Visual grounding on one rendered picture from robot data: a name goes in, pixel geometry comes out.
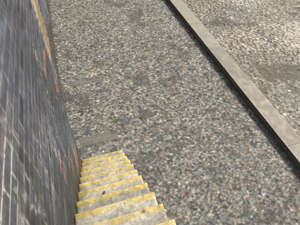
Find stairs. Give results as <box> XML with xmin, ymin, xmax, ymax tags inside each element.
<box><xmin>73</xmin><ymin>150</ymin><xmax>176</xmax><ymax>225</ymax></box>

